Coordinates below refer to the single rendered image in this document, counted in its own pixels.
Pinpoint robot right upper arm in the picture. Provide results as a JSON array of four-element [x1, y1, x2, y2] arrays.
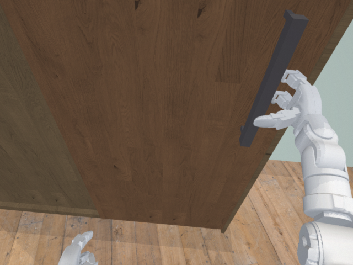
[[297, 221, 353, 265]]

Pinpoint robot right hand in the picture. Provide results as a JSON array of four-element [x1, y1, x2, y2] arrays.
[[253, 69, 322, 130]]

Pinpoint handle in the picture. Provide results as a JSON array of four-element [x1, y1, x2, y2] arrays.
[[239, 9, 309, 147]]

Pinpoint wardrobe door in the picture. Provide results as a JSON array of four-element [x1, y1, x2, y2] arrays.
[[0, 4, 96, 210], [0, 0, 351, 230]]

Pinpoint right robot forearm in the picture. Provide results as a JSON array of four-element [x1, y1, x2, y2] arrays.
[[293, 114, 353, 228]]

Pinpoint robot left hand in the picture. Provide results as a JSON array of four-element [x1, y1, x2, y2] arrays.
[[58, 231, 98, 265]]

